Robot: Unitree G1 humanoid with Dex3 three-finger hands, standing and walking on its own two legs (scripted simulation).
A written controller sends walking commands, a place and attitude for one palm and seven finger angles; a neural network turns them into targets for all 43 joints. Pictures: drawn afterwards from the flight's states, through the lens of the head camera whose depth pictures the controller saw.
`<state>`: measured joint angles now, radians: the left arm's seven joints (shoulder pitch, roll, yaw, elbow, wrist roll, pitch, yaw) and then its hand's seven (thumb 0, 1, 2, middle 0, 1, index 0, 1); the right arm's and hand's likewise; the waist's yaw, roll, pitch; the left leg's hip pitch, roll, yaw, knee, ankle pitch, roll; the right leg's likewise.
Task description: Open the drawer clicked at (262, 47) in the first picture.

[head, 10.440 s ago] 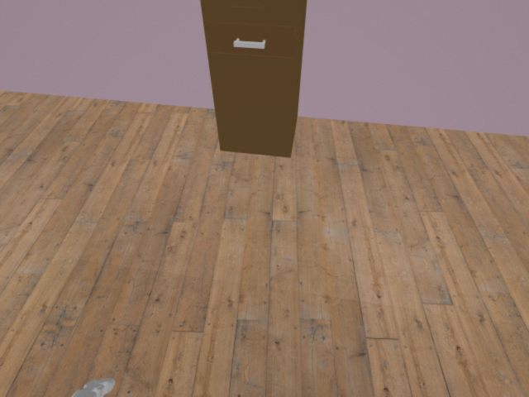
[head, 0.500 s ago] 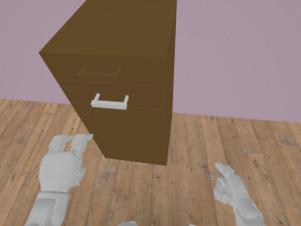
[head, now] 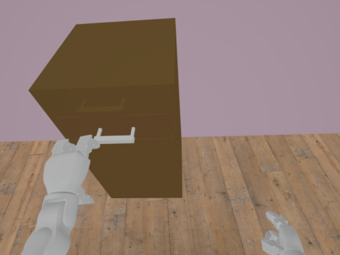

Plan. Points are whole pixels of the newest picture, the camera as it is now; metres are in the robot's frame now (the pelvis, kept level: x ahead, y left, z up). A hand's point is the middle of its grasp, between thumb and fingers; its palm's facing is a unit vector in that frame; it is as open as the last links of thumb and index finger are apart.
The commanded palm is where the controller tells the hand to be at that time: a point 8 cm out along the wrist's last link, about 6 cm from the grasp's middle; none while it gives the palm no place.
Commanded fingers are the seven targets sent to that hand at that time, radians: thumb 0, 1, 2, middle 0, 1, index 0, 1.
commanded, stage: raise the hand with hooked fingers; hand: left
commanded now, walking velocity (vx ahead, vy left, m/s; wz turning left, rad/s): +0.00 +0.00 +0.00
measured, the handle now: (115, 135) +0.50 +0.26 -0.09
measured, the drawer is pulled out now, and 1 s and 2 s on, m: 0.00 0.00 0.00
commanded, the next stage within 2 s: move the hooked fingers above the handle in 0.70 s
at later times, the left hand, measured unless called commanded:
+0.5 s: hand (71, 155) +0.30 +0.26 +0.08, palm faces -0.02 -0.09 -1.00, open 13.8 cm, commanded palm +0.27 +0.27 +0.14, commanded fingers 0.00 -0.50 0.30 -0.30 -1.20 -0.30 -1.20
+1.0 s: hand (82, 160) +0.31 +0.25 +0.06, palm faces -0.06 -0.07 -1.00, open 13.8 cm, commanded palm +0.30 +0.26 +0.13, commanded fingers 0.00 -0.50 0.30 -0.30 -1.20 -0.30 -1.20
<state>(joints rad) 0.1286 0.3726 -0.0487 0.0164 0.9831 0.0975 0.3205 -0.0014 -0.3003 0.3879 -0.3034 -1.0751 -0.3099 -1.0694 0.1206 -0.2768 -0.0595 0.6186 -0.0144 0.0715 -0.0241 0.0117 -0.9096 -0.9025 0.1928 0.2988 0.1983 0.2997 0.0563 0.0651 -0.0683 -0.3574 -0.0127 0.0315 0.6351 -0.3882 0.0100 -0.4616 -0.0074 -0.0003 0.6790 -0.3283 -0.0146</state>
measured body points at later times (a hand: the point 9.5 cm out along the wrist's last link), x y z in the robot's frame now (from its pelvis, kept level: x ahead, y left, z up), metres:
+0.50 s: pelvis +0.00 +0.02 +0.01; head +0.02 -0.01 +0.46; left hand +0.30 +0.27 +0.14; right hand +0.18 -0.19 -0.10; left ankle -0.04 +0.12 -0.72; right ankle +0.01 -0.11 -0.72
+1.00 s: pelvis +0.00 -0.01 +0.01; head +0.03 -0.04 +0.46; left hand +0.30 +0.25 +0.11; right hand +0.19 -0.23 -0.10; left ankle -0.04 +0.11 -0.72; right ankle +0.01 -0.11 -0.72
